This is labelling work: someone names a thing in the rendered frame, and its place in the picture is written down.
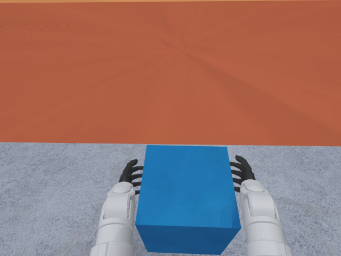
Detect carton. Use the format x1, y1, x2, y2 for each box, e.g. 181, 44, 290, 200
135, 145, 241, 255

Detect right robot hand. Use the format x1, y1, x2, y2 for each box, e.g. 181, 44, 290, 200
230, 155, 256, 192

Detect robot left forearm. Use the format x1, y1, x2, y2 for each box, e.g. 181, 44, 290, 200
90, 182, 135, 256

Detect robot right forearm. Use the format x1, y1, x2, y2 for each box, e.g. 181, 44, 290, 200
239, 179, 293, 256

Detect left robot hand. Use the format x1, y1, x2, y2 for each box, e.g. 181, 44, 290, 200
119, 159, 144, 195

